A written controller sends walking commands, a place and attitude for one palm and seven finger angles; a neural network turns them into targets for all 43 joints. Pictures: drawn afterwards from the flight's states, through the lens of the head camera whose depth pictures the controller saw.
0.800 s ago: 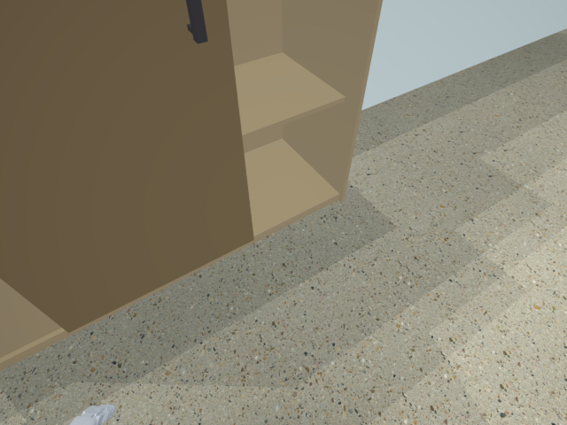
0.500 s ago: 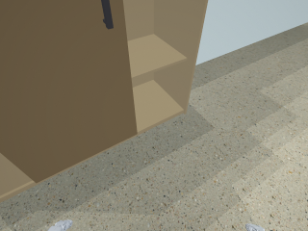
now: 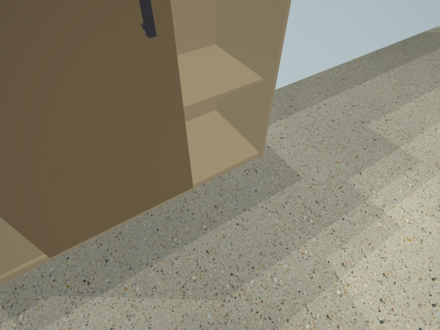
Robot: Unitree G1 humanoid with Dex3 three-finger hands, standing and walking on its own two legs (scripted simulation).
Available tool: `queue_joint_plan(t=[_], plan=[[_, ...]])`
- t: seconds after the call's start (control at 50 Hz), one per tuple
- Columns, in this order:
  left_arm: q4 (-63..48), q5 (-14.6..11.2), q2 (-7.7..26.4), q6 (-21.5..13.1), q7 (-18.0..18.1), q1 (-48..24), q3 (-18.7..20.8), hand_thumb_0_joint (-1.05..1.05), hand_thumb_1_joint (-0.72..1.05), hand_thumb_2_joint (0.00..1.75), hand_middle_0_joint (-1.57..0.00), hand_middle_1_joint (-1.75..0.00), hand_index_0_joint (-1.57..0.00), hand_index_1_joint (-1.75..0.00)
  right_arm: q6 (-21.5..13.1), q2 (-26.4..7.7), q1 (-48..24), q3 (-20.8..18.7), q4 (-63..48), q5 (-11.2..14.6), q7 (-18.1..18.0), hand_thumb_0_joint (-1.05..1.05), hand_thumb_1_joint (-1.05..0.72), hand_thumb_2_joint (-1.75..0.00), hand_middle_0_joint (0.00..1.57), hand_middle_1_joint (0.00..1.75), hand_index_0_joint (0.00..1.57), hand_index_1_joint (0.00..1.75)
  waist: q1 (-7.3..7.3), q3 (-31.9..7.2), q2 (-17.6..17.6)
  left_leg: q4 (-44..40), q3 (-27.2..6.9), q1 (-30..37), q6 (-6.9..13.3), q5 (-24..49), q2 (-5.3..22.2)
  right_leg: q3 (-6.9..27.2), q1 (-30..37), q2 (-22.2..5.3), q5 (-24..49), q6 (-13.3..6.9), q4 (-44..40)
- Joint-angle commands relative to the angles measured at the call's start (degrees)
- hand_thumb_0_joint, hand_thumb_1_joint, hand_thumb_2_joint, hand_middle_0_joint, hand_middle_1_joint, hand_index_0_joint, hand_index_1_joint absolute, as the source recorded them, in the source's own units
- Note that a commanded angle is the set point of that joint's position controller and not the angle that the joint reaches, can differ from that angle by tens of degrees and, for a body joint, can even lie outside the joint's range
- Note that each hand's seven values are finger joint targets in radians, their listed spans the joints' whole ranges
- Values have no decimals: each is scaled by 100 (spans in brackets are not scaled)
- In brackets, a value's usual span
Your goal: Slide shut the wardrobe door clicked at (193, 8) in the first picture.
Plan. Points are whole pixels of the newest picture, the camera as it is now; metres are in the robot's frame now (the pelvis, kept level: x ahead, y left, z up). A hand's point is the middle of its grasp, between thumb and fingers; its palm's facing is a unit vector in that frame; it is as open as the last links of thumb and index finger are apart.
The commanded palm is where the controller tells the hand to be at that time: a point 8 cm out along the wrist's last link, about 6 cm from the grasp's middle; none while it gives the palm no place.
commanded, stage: stand and wait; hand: left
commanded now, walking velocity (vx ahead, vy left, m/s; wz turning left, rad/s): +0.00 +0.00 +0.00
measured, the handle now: (142, 4) +0.85 +0.27 +0.22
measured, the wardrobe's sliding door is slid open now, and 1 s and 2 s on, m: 0.48 0.48 0.48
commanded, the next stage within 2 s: look at it before walking up in 0.02 s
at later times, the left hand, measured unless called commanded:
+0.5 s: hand out of the picture +0.07 +0.25 -0.15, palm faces -0.03 -0.94 -0.33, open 7.4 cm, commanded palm none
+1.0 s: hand out of the picture +0.04 +0.23 -0.17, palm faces -0.10 -0.95 -0.29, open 7.4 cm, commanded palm none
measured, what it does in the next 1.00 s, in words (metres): stands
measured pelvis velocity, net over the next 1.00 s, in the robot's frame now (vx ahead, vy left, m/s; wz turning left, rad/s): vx -0.03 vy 0.01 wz -0.11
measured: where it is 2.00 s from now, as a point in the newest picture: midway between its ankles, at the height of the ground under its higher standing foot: outside the picture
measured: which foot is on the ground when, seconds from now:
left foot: down 0.00-1.00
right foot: down 0.00-1.00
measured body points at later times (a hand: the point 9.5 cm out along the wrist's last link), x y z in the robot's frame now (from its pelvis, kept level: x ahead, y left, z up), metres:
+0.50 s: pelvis -0.01 +0.01 +0.00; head -0.01 +0.01 +0.45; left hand +0.07 +0.30 -0.13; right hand +0.06 -0.29 -0.13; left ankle -0.01 +0.14 -0.74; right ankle -0.01 -0.11 -0.74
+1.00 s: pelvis -0.03 +0.01 -0.01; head -0.01 +0.01 +0.44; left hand +0.05 +0.28 -0.15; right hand +0.04 -0.26 -0.15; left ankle -0.01 +0.13 -0.74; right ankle -0.01 -0.11 -0.74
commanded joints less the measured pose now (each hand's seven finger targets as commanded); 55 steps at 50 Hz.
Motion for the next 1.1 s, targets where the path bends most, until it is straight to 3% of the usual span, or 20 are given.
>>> queue_joint_plan(t=[0.0, 0.64, 0.74, 0.76, 0.8, 0.82, 0.88, 0.92, 0.94, 0.96, 0.98, 1.0, 1.02, 1.04, 1.06, 1.08], plan=[[-383, -1, 1208, -136, 89, -244, 252, 0, 90, 90, -20, -30, -20, -30, -151, -1082, -295, -212, -355, -18, -88, 0, -90, -90, 20, 30, 20, 30, -2, -482, -136, -230, -425, 80, 246, 957, 554, 614, 42, -744, 1172, -131, -449], [-316, 15, 1159, -128, 73, -133, 220, 0, 90, 90, -20, -30, -20, -30, -176, -1108, -243, -213, -281, -6, -67, 0, -90, -90, 20, 30, 20, 30, -3, -346, -5, -458, -526, 43, 275, 686, 587, 583, -80, -707, 659, -56, -631], [-321, 17, 1192, -135, 78, -134, 232, 0, 90, 90, -20, -30, -20, -30, -187, -1128, -215, -227, -273, -4, -77, 0, -90, -90, 20, 30, 20, 30, -11, -432, -80, -388, -470, 151, 265, 905, 616, 604, -56, -705, 974, -70, -578], [-344, 17, 1111, -102, 74, -110, 235, 0, 90, 90, -20, -30, -20, -30, -172, -1052, -174, -234, -278, -10, -88, 0, -90, -90, 20, 30, 20, 30, -18, -384, -55, -303, -401, 166, 253, 864, 626, 640, -176, -692, 1042, -68, -513], [-341, 16, 621, 40, 101, 124, 177, 0, 90, 90, -20, -30, -20, -30, -82, -509, 127, -167, -271, -21, -109, 0, -90, -90, 20, 30, 20, 30, -50, -350, -88, -81, -195, 159, 178, 869, 659, 696, -408, -648, 1267, -7, -249], [-395, 21, 559, 99, 103, 210, 179, 0, 90, 90, -20, -30, -20, -30, -39, -451, 215, -182, -325, -17, -126, 0, -90, -90, 20, 30, 20, 30, -56, -284, -69, -18, -144, 114, 169, 781, 687, 731, -554, -606, 1256, 7, -121], [-632, 51, 554, 198, 69, 326, 264, 0, 90, 90, -20, -30, -20, -30, 35, -586, 266, -308, -575, -28, -157, 0, -90, -90, 20, 30, 20, 30, -54, -241, 117, 65, -198, 47, 280, 467, 910, 716, -1008, -388, 1062, 15, 398], [-796, 59, 463, 233, 31, 383, 308, 0, 90, 90, -20, -30, -20, -30, 48, -669, 239, -398, -743, -37, -169, 0, -90, -90, 20, 30, 20, 30, -35, -264, 446, -49, -364, -26, 476, 449, 1237, 515, -1247, -183, 774, 71, 1016], [-860, 60, 397, 252, 15, 435, 323, 0, 90, 90, -20, -30, -20, -30, 41, -709, 199, -442, -823, -36, -170, 0, -90, -90, 20, 30, 20, 30, -14, -225, 709, -144, -488, -132, 652, 633, 1495, 353, -1341, -80, 269, 107, 1529], [-921, 65, 303, 273, 3, 502, 352, 0, 90, 90, -20, -30, -20, -30, 23, -697, 175, -477, -893, -41, -167, 0, -90, -90, 20, 30, 20, 30, 19, -217, 969, -225, -562, -226, 876, 999, 1770, 153, -1423, -26, -705, 153, 2135], [-992, 59, 253, 289, 1, 511, 375, 0, 90, 90, -20, -30, -20, -30, 13, -679, 183, -494, -962, -41, -164, 0, -90, -90, 20, 30, 20, 30, 2, -269, 1085, -245, -588, -237, 1077, 1341, 2003, 55, -1493, -107, -1351, 177, 2596], [-1052, 60, 180, 294, -12, 558, 410, 0, 90, 90, -20, -30, -20, -30, 1, -627, 99, -507, -1026, -61, -172, 0, -90, -90, 20, 30, 20, 30, 69, -224, 991, -95, -464, -387, 1124, 1688, 2064, 80, -1372, -253, -1509, 148, 2595], [-1028, 59, 90, 275, -33, 785, 432, 0, 90, 90, -20, -30, -20, -30, 6, -611, -46, -521, -1075, -86, -176, 0, -90, -90, 20, 30, 20, 30, 204, -300, 910, 252, -184, -416, 995, 1924, 1966, 14, -1119, -312, -1323, 127, 2220], [-970, 63, 65, 236, -46, 1114, 456, 0, 90, 90, -20, -30, -20, -30, 20, -579, -125, -543, -1117, -82, -172, 0, -90, -90, 20, 30, 20, 30, 341, -415, 741, 803, 133, -537, 759, 1793, 1778, -78, -679, -308, -738, 131, 1558], [-894, 101, 199, 173, -41, 1394, 511, 0, 90, 90, -20, -30, -20, -30, 63, -476, -99, -547, -1153, -55, -149, 0, -90, -90, 20, 30, 20, 30, 442, -388, 69, 1754, 566, -935, 383, 1048, 1339, 49, -225, -370, 410, 119, 567], [-944, 177, 850, 72, 46, 1427, 631, 0, 90, 90, -20, -30, -20, -30, 109, -7, 130, -478, -1296, -15, -115, 0, -90, -90, 20, 30, 20, 30, 332, -306, -2057, 3254, 1010, -2273, -118, -1269, 387, 2274, 182, -1670, 2014, -269, -367]])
